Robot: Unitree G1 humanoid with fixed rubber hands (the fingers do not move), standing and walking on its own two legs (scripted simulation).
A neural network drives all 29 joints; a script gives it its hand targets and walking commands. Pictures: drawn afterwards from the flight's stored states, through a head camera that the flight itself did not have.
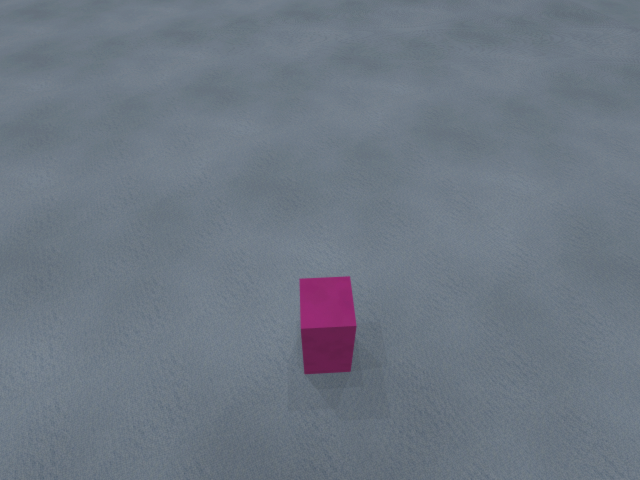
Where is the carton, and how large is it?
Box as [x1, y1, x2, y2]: [300, 276, 355, 373]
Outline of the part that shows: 349,276 300,279 300,319 304,373 350,371 355,333 355,318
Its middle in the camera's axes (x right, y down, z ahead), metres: +0.01 +0.26 +1.20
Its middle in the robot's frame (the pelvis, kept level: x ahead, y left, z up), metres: +0.67 -0.02 -0.60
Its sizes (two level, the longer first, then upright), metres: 0.165 0.149 0.293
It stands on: the floor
